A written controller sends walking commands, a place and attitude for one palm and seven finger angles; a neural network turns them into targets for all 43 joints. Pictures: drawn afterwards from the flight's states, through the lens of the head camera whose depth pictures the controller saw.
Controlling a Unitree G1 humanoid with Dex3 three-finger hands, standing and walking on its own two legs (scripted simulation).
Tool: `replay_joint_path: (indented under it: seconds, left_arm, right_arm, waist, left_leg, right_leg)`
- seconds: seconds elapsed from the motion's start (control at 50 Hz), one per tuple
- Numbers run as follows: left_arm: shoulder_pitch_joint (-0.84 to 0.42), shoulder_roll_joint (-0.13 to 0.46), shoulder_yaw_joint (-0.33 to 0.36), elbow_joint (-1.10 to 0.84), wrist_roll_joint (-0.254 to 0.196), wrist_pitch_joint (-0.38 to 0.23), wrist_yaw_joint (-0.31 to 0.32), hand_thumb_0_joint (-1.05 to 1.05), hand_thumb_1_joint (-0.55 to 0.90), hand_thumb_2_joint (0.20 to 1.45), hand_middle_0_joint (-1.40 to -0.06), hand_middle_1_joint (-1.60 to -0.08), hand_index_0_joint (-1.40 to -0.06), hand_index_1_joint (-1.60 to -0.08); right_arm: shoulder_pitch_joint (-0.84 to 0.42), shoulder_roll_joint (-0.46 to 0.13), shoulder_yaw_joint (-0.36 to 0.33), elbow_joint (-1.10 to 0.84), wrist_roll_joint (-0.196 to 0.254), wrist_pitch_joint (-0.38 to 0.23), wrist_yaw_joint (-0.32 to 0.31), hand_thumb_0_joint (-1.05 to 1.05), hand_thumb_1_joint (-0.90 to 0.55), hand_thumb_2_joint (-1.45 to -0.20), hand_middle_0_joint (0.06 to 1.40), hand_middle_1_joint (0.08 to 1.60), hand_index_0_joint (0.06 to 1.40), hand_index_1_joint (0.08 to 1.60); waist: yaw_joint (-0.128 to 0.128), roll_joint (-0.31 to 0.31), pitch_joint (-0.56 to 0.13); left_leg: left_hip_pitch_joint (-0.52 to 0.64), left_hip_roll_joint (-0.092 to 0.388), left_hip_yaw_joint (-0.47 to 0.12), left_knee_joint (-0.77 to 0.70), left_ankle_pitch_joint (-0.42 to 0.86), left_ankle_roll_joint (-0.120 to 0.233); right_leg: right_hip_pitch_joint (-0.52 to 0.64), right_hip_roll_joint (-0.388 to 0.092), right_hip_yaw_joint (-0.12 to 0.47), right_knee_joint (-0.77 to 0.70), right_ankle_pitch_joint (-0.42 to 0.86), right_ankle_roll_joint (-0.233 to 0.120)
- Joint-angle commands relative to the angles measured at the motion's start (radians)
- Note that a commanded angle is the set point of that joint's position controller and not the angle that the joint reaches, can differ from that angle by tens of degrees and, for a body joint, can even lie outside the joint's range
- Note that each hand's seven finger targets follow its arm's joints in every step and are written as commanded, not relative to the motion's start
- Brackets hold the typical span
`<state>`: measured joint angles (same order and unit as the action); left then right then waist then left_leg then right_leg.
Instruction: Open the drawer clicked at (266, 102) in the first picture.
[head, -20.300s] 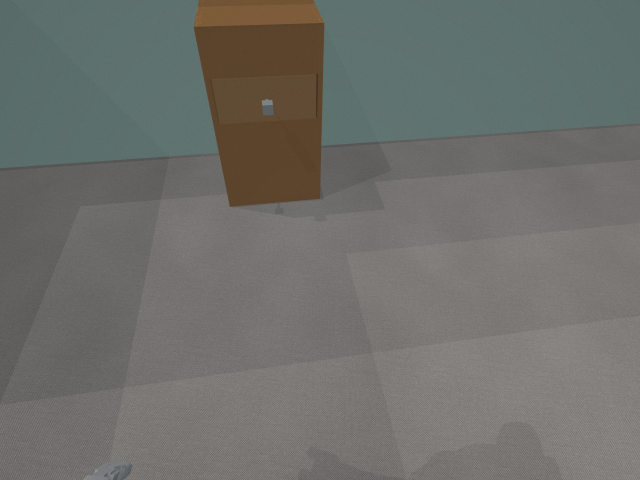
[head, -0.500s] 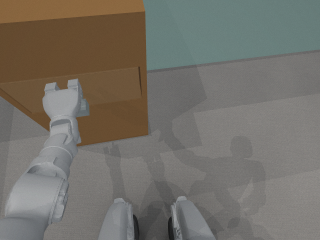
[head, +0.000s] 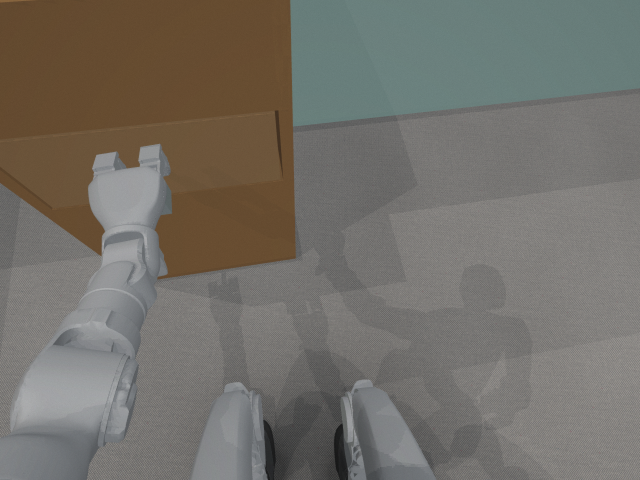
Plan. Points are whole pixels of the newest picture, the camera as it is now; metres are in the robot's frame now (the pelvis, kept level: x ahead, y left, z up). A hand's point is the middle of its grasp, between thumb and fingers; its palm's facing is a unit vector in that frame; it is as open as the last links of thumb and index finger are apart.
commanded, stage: lower the fingers behind the handle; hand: left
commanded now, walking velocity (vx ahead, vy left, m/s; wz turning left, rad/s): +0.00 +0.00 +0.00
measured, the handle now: (153, 186) +0.53 +0.22 -0.10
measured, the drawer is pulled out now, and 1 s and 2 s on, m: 0.00 0.00 0.00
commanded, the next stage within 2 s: close the thumb around the handle in 0.96 s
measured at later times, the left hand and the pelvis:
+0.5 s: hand (154, 220) +0.48 +0.22 -0.10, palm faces -0.04 -0.01 -1.00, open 14.0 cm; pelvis -0.01 +0.00 -0.04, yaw -1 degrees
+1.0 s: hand (154, 222) +0.48 +0.22 -0.11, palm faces -0.02 -0.03 -1.00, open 14.0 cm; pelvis -0.01 +0.01 -0.04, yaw -1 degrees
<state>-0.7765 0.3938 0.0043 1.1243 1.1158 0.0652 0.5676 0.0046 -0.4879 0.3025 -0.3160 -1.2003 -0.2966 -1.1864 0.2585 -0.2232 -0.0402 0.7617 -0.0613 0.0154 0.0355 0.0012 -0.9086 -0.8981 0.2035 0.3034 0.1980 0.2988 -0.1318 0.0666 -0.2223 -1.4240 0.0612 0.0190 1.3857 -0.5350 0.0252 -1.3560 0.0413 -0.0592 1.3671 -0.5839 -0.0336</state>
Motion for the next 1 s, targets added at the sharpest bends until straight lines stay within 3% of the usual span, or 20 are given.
replay_joint_path:
  seconds: [0.0,0.04,0.1,0.2,0.24,0.3,0.36,0.48,0.52,0.6,0.62,0.74,0.8,0.86,0.94,0.96,0.98]
  left_arm:
    - [-0.340,0.213,0.019,-0.152,0.031,-0.063,0.025,0.000,-0.500,0.300,-0.300,-1.200,-0.300,-1.200]
    - [-0.311,0.203,0.022,-0.130,0.034,-0.073,0.036,0.000,-0.500,0.300,-0.300,-1.200,-0.300,-1.200]
    - [-0.286,0.209,0.038,-0.109,0.031,-0.072,0.049,0.000,-0.500,0.300,-0.300,-1.200,-0.300,-1.200]
    - [-0.323,0.226,0.056,-0.163,0.034,-0.072,0.072,0.000,-0.500,0.300,-0.300,-1.200,-0.300,-1.200]
    - [-0.339,0.226,0.051,-0.149,0.048,-0.056,0.087,0.000,-0.500,0.300,-0.300,-1.200,-0.300,-1.200]
    - [-0.343,0.231,0.054,-0.122,0.038,-0.025,0.095,0.000,-0.500,0.300,-0.300,-1.200,-0.300,-1.200]
    - [-0.381,0.229,0.033,-0.095,0.021,0.004,0.082,0.000,-0.500,0.300,-0.300,-1.200,-0.300,-1.200]
    - [-0.375,0.304,0.082,-0.126,0.015,-0.020,0.034,0.000,-0.500,0.300,-0.300,-1.200,-0.300,-1.200]
    - [-0.370,0.287,0.069,-0.147,0.025,-0.044,0.026,0.000,-0.500,0.300,-0.300,-1.200,-0.300,-1.200]
    - [-0.329,0.285,0.090,-0.221,0.037,-0.082,0.036,0.000,-0.500,0.300,-0.300,-1.200,-0.300,-1.200]
    - [-0.328,0.266,0.081,-0.238,0.032,-0.086,0.042,0.000,-0.500,0.300,-0.300,-1.200,-0.300,-1.200]
    - [-0.308,0.262,0.093,-0.256,0.019,-0.072,0.074,0.000,-0.500,0.300,-0.300,-1.200,-0.300,-1.200]
    - [-0.295,0.271,0.104,-0.254,0.021,-0.062,0.077,0.000,-0.500,0.300,-0.300,-1.200,-0.300,-1.200]
    - [-0.313,0.246,0.078,-0.227,0.025,-0.048,0.080,0.000,-0.500,0.300,-0.300,-1.200,-0.300,-1.200]
    - [-0.326,0.254,0.084,-0.248,0.029,-0.047,0.081,0.000,-0.500,0.300,-0.300,-1.200,-0.300,-1.200]
    - [-0.301,0.242,0.079,-0.226,0.028,-0.043,0.079,0.000,-0.500,0.300,-0.300,-1.200,-0.300,-1.200]
    - [-0.319,0.219,0.060,-0.225,0.022,-0.042,0.075,0.000,-0.500,0.300,-0.300,-1.200,-0.300,-1.200]
  right_arm:
    - [0.168,-0.175,-0.055,-0.030,-0.001,-0.019,-0.025,0.000,-0.900,-0.900,0.200,0.300,0.200,0.300]
    - [0.162,-0.172,-0.054,-0.032,-0.004,-0.020,-0.021,0.000,-0.900,-0.900,0.200,0.300,0.200,0.300]
    - [0.160,-0.173,-0.053,-0.039,-0.007,-0.019,-0.011,0.000,-0.900,-0.900,0.200,0.300,0.200,0.300]
    - [0.162,-0.180,-0.062,-0.044,-0.009,-0.019,-0.004,0.000,-0.900,-0.900,0.200,0.300,0.200,0.300]
    - [0.164,-0.184,-0.064,-0.038,-0.010,-0.018,-0.001,0.000,-0.900,-0.900,0.200,0.300,0.200,0.300]
    - [0.163,-0.189,-0.062,-0.034,-0.008,-0.018,0.002,0.000,-0.900,-0.900,0.200,0.300,0.200,0.300]
    - [0.160,-0.190,-0.055,-0.033,-0.004,-0.025,-0.002,0.000,-0.900,-0.900,0.200,0.300,0.200,0.300]
    - [0.158,-0.191,-0.044,-0.037,-0.005,-0.034,-0.009,0.000,-0.900,-0.900,0.200,0.300,0.200,0.300]
    - [0.157,-0.187,-0.047,-0.040,-0.005,-0.037,-0.012,0.000,-0.900,-0.900,0.200,0.300,0.200,0.300]
    - [0.161,-0.186,-0.057,-0.044,-0.008,-0.035,-0.008,0.000,-0.900,-0.900,0.200,0.300,0.200,0.300]
    - [0.160,-0.184,-0.060,-0.044,-0.008,-0.034,-0.007,0.000,-0.900,-0.900,0.200,0.300,0.200,0.300]
    - [0.167,-0.186,-0.066,-0.035,-0.007,-0.026,-0.001,0.000,-0.900,-0.900,0.200,0.300,0.200,0.300]
    - [0.171,-0.188,-0.066,-0.031,-0.008,-0.023,0.001,0.000,-0.900,-0.900,0.200,0.300,0.200,0.300]
    - [0.167,-0.189,-0.066,-0.027,-0.007,-0.022,0.000,0.000,-0.900,-0.900,0.200,0.300,0.200,0.300]
    - [0.171,-0.188,-0.067,-0.027,-0.010,-0.021,0.001,0.000,-0.900,-0.900,0.200,0.300,0.200,0.300]
    - [0.167,-0.187,-0.066,-0.029,-0.010,-0.019,0.002,0.000,-0.900,-0.900,0.200,0.300,0.200,0.300]
    - [0.171,-0.184,-0.066,-0.025,-0.011,-0.019,0.003,0.000,-0.900,-0.900,0.200,0.300,0.200,0.300]
  waist:
    - [-0.027,0.030,-0.480]
    - [-0.023,0.032,-0.445]
    - [-0.010,0.027,-0.446]
    - [-0.008,0.051,-0.522]
    - [-0.012,0.072,-0.524]
    - [-0.017,0.050,-0.525]
    - [-0.037,0.024,-0.509]
    - [-0.012,0.047,-0.568]
    - [-0.019,0.054,-0.562]
    - [0.009,0.102,-0.603]
    - [0.003,0.107,-0.602]
    - [0.005,0.063,-0.614]
    - [0.015,0.086,-0.631]
    - [-0.006,0.061,-0.575]
    - [0.003,0.093,-0.618]
    - [0.007,0.095,-0.601]
    - [-0.007,0.086,-0.591]
  left_leg:
    - [0.390,-0.041,-0.044,-0.083,0.263,0.024]
    - [0.360,-0.043,-0.037,-0.067,0.260,0.024]
    - [0.324,-0.044,-0.036,-0.051,0.264,0.022]
    - [0.335,-0.041,-0.041,-0.026,0.270,0.019]
    - [0.343,-0.040,-0.048,-0.023,0.265,0.015]
    - [0.332,-0.039,-0.051,-0.020,0.240,0.016]
    - [0.276,-0.043,-0.044,-0.010,0.197,0.022]
    - [0.261,-0.040,-0.046,0.019,0.215,0.022]
    - [0.258,-0.037,-0.046,0.033,0.221,0.024]
    - [0.332,-0.030,-0.058,0.031,0.280,0.015]
    - [0.346,-0.028,-0.059,0.033,0.291,0.015]
    - [0.355,-0.026,-0.065,0.027,0.317,0.015]
    - [0.374,-0.026,-0.067,0.023,0.344,0.011]
    - [0.362,-0.024,-0.070,0.017,0.312,0.012]
    - [0.411,-0.022,-0.076,0.015,0.362,0.009]
    - [0.406,-0.025,-0.072,0.014,0.359,0.008]
    - [0.409,-0.023,-0.074,0.012,0.364,0.010]
  right_leg:
    - [0.196,0.026,0.025,-0.167,0.304,0.005]
    - [0.175,0.028,0.027,-0.159,0.306,0.003]
    - [0.174,0.028,0.027,-0.136,0.315,0.001]
    - [0.156,0.030,0.024,-0.105,0.311,0.002]
    - [0.122,0.029,0.016,-0.094,0.287,-0.001]
    - [0.116,0.028,0.013,-0.092,0.259,0.002]
    - [0.133,0.026,0.024,-0.099,0.243,0.009]
    - [0.147,0.026,0.029,-0.058,0.267,0.007]
    - [0.121,0.026,0.029,-0.050,0.274,0.008]
    - [0.090,0.030,0.014,-0.027,0.291,0.000]
    - [0.081,0.031,0.014,-0.030,0.300,0.001]
    - [0.109,0.031,0.009,-0.029,0.331,0.002]
    - [0.116,0.028,0.006,-0.021,0.354,0.000]
    - [0.086,0.030,0.002,-0.036,0.317,0.002]
    - [0.088,0.028,-0.001,-0.027,0.351,-0.001]
    - [0.087,0.029,0.000,-0.032,0.349,-0.002]
    - [0.088,0.029,-0.002,-0.033,0.356,0.000]
